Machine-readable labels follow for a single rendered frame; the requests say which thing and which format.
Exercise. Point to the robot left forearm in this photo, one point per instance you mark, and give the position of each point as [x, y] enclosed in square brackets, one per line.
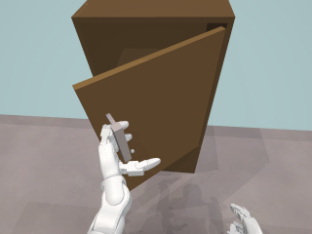
[116, 200]

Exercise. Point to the handle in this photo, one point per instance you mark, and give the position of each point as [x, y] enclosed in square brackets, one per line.
[120, 138]

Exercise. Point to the cupboard door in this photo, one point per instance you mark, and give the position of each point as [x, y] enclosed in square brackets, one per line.
[163, 96]

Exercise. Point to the robot right hand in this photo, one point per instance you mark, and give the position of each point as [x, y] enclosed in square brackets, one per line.
[250, 225]

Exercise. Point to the robot left hand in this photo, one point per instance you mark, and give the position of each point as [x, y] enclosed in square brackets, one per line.
[108, 158]

